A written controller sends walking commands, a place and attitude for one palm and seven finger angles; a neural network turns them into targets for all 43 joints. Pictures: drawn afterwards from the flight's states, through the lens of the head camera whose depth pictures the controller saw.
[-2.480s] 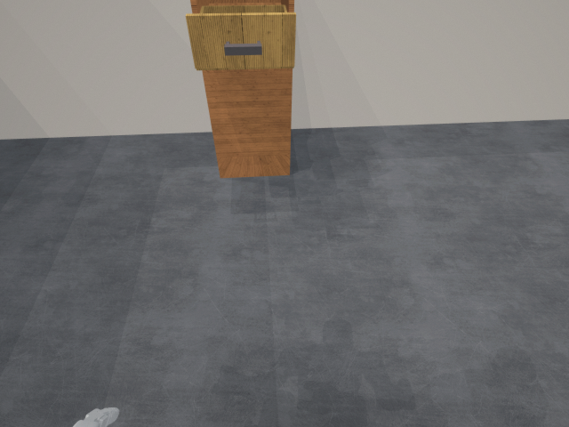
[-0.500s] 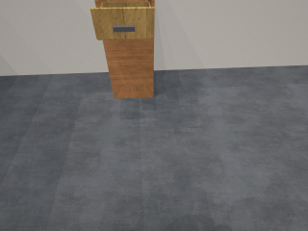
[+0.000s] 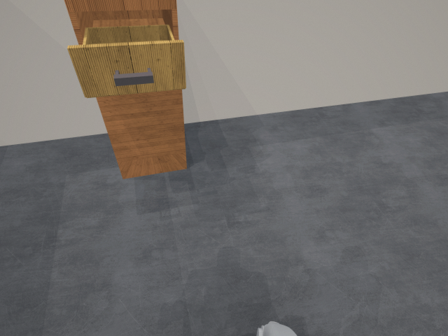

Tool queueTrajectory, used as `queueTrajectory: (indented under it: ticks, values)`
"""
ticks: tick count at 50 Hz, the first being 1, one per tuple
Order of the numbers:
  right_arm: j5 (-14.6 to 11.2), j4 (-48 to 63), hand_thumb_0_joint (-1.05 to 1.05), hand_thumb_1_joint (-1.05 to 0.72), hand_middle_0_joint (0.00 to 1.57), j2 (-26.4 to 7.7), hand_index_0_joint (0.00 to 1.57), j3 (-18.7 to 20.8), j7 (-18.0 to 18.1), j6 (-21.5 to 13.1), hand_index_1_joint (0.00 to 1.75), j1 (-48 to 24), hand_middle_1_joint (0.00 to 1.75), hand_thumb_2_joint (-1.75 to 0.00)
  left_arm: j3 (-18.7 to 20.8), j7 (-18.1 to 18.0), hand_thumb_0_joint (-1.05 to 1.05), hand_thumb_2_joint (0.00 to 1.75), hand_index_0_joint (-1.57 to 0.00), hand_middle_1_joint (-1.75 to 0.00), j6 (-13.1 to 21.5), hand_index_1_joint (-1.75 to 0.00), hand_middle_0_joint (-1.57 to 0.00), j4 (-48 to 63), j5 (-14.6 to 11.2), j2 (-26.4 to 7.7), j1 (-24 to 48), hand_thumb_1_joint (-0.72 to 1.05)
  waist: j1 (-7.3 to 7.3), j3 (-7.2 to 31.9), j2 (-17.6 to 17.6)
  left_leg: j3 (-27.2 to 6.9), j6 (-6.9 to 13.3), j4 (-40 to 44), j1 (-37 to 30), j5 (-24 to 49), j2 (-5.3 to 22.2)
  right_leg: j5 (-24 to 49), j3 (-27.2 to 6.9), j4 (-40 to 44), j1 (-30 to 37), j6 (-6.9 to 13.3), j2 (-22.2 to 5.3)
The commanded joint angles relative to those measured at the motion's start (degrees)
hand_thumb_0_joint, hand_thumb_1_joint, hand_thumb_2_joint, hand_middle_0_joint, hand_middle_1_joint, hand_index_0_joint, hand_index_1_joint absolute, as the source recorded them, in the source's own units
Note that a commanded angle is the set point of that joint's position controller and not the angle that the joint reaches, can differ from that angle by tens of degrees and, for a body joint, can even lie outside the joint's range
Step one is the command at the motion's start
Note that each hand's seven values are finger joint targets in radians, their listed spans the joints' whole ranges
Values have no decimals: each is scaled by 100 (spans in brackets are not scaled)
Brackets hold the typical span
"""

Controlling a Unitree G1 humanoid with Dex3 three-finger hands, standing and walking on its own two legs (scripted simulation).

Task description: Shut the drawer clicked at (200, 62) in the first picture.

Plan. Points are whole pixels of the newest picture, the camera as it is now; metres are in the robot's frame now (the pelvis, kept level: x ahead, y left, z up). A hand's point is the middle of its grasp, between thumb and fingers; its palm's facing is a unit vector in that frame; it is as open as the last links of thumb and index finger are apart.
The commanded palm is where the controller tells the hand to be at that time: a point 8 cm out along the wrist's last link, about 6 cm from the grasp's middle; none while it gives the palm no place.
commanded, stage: walk to a spot facing it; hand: left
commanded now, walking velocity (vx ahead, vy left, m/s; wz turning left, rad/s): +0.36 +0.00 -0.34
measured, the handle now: (133, 75) +0.81 +0.34 +0.04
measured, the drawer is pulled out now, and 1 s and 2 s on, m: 0.30 0.30 0.30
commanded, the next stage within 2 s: turn to face it in 0.40 s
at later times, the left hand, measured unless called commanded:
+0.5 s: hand (173, 273) +0.29 +0.13 -0.17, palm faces -0.08 -0.97 -0.23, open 7.2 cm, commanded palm none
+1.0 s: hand (159, 243) +0.37 +0.18 -0.17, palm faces +0.17 -0.96 -0.20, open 7.4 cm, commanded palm none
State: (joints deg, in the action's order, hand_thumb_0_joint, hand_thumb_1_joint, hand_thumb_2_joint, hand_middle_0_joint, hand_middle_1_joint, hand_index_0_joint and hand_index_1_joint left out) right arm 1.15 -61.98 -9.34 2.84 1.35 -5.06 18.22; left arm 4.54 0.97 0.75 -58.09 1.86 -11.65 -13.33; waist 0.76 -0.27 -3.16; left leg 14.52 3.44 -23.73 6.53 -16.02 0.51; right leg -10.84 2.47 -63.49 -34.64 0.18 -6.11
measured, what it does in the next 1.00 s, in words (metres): walks ahead: right foot, then left foot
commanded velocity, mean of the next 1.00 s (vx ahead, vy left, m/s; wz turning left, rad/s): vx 0.15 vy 0.00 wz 0.20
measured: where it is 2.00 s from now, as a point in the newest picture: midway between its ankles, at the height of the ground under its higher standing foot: (227, 313)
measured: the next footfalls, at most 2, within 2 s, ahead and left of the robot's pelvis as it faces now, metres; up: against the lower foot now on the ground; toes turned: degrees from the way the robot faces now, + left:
right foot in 0.26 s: +0.27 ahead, -0.15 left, +0.00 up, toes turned -13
left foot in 0.70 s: +0.41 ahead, +0.07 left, +0.00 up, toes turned +7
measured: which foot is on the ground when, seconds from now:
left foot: down 0.00-0.26, up 0.28-0.68, down 0.70-1.00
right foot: up 0.00-0.24, down 0.26-0.72, up 0.74-1.00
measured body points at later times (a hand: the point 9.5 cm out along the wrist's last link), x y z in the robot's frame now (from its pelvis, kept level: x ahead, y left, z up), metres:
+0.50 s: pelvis +0.21 -0.06 +0.00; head +0.22 -0.06 +0.45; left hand +0.30 +0.18 -0.15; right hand +0.19 -0.28 -0.16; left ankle +0.25 +0.09 -0.67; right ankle +0.23 -0.14 -0.74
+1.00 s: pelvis +0.32 -0.02 +0.00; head +0.35 +0.00 +0.45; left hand +0.36 +0.24 -0.16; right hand +0.40 -0.25 -0.14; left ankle +0.37 +0.07 -0.74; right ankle +0.33 -0.18 -0.67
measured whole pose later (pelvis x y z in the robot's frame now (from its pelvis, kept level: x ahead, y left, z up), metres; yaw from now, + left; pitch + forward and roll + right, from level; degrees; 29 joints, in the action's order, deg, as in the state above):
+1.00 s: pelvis +0.32 -0.02 +0.00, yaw +6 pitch +0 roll -1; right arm 1.2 -56.2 -9.6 2.2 0.6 0.6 12.1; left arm 4.4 -0.8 -1.8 -56.9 0.8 -11.7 -10.7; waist -0.4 -3.3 -1.0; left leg 1.8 4.1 -26.3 17.6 -8.7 -2.0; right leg -21.5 0.8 -59.2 -27.3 -4.4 -5.0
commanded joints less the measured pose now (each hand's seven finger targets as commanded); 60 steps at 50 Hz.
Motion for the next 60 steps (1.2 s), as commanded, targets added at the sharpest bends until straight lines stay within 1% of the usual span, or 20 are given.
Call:
queueTrajectory:
  ticks: [1, 8, 10, 12, 13, 14, 15, 17, 21, 25, 32, 34, 35, 36, 37, 43, 52, 58, 59, 60]
  values:
    - [-6, 62, 0, -90, 20, -509, 20, 72, -21, -124, 30, 616, 30, -90, -66, 80, 0, 90, -20, -30, -64, -30, -20, 359, 26, 63, 170, 90, -95, -853, 652, -1027, 503, 1558, 95, 1118, 1731, 498, -73, 943, -487, -49, -218]
    - [73, -165, 0, -90, 20, -697, 20, 69, -4, -19, 30, 1185, 30, -90, -107, 98, 0, 90, -20, -30, 27, -30, -20, 682, -6, 48, 1143, 90, -392, -801, 730, -506, 383, 916, -800, 3021, 1830, -41, 490, 2526, 160, 233, 197]
    - [57, -169, 0, -90, 20, -821, 20, 76, 7, 14, 30, 1114, 30, -90, -74, 79, 0, 90, -20, -30, 78, -30, -20, 558, -2, -60, 635, 90, -129, -445, 847, -273, 303, 66, -923, 4499, 1815, -370, 728, 2769, 998, 402, 509]
    - [-2, -107, 0, -90, 20, -832, 20, 64, -32, 34, 30, 915, 30, -90, 49, 29, 0, 90, -20, -30, 180, -30, -20, 93, 48, -410, -764, 90, 542, 349, 572, 63, -34, -1891, -6, 4395, 1468, 188, 664, 3282, 3193, 607, 589]
    - [-81, 17, 0, -90, 20, -537, 20, 16, -96, 15, 30, 1102, 30, -90, 221, -42, 0, 90, -20, -30, 254, -30, -20, -60, 53, -1034, -1438, 90, 739, 1161, -516, 250, -300, -3680, 1572, 1944, 924, 312, -1177, 3551, 4864, 1115, -828]
    - [-114, 198, 0, -90, 20, -398, 20, -21, -67, -3, 30, 958, 30, -90, 276, -83, 0, 90, -20, -30, 251, -30, -20, -167, -85, -1450, -1807, 90, 659, 1581, -964, -322, -478, -5268, 2657, -1617, 192, 1499, -3228, 4197, 5461, 1719, -1930]
    - [-123, 221, 0, -90, 20, -509, 20, 32, -49, 16, 30, 577, 30, -90, 275, -126, 0, 90, -20, -30, 223, -30, -20, -123, -146, -1413, -1487, 90, 649, 1206, -304, -1012, -336, -5693, 2900, -1420, 484, 1269, -2942, 4403, 4992, 1835, -1896]
    - [-76, 274, 0, -90, 20, -333, 20, 39, -84, 97, 30, 116, 30, -90, 115, -167, 0, 90, -20, -30, 230, -30, -20, 25, -137, -947, -739, 90, 322, 200, 335, -1246, -351, -5458, 2876, -653, 882, 917, -2029, 4663, 3351, 1407, -1512]
    - [30, -10, 0, -90, 20, -6, 20, 27, -101, 381, 30, 872, 30, -90, -60, -192, 0, 90, -20, -30, 331, -30, -20, 20, -43, -356, -149, 90, -391, -328, -136, -1153, -484, -4284, 1962, -95, 951, 598, -569, 5186, 1575, 892, -859]
    - [19, 226, 0, -90, 20, -26, 20, 16, -168, 427, 30, 342, 30, -90, -87, -164, 0, 90, -20, -30, 335, -30, -20, -13, -60, -383, -248, 90, -295, -482, -321, -1004, -575, -3039, 1930, 282, 887, 161, -416, 5370, 1461, 934, -717]
    - [-22, 473, 0, -90, 20, -181, 20, -31, -194, 335, 30, -320, 30, -90, -55, -228, 0, 90, -20, -30, 237, -30, -20, -164, -49, -567, -541, 90, -82, -369, -254, -831, -443, -1327, 1479, 451, 552, 1519, 193, 4428, 2511, 603, -942]
    - [13, 338, 0, -90, 20, -528, 20, 35, -174, 321, 30, 214, 30, -90, -48, -247, 0, 90, -20, -30, 149, -30, -20, -147, -97, -546, -607, 90, -294, 36, 457, -978, -351, -552, 383, 1651, 516, 1516, 608, 3056, 2356, 250, -660]
    - [58, 365, 0, -90, 20, -1051, 20, 132, -131, 300, 30, 597, 30, -90, -46, -230, 0, 90, -20, -30, 109, -30, -20, -43, -162, -370, -739, 90, -389, 368, 1614, -2329, 115, -129, -331, 3179, 1454, 47, 927, 1827, 1584, -116, -88]
    - [11, 355, 0, -90, 20, -1438, 20, 182, -95, 345, 30, 830, 30, -90, -103, -223, 0, 90, -20, -30, 87, -30, -20, 113, -190, -266, -760, 90, -382, 552, 2489, -3554, 841, 206, -673, 4602, 2422, -2762, 741, 397, 868, -314, 407]
    - [-3, 383, 0, -90, 20, -1405, 20, 157, -62, 412, 30, 668, 30, -90, -75, -262, 0, 90, -20, -30, 37, -30, -20, 216, -128, -393, -505, 90, -368, 477, 1715, -3569, 1073, 392, -296, 3562, 2425, -2866, 172, -152, 754, -246, 324]
    - [-23, 799, 0, -90, 20, -1038, 20, 129, -4, 402, 30, -394, 30, -90, 30, -195, 0, 90, -20, -30, -132, -30, -20, 213, -89, -328, -297, 90, -59, 369, 1042, -2511, 533, 664, 495, 2122, 1312, -1120, -138, -198, 672, -399, 104]
    - [37, 950, 0, -90, 20, -1156, 20, 280, -42, 553, 30, -302, 30, -90, 44, -246, 0, 90, -20, -30, -234, -30, -20, 688, -93, -314, 318, 90, -270, 276, 1017, -3184, 766, 702, 407, 1221, 1289, -1363, -186, 1294, 732, -458, 237]
    - [2, 1095, 0, -90, 20, -1159, 20, 318, -79, 626, 30, -628, 30, -90, 34, -291, 0, 90, -20, -30, -145, -30, -20, 695, -143, -398, -221, 90, 27, 349, 1076, -3198, 463, 94, 1238, 1526, 930, -461, -104, 3357, 2417, -321, 500]
    - [-38, 1117, 0, -90, 20, -1024, 20, 302, -104, 629, 30, -674, 30, -90, 63, -313, 0, 90, -20, -30, -99, -30, -20, 673, -121, -551, -382, 90, 118, 388, 646, -2982, 190, -285, 1694, 985, 653, -100, -331, 4152, 3019, -250, 229]
    - [-92, 1207, 0, -90, 20, -677, 20, 256, -128, 636, 30, -608, 30, -90, 136, -348, 0, 90, -20, -30, -48, -30, -20, 699, -31, -1038, -451, 90, 128, 377, -746, -2172, -255, -1412, 2593, -296, -54, -292, -1660, 4863, 3520, 137, -1032]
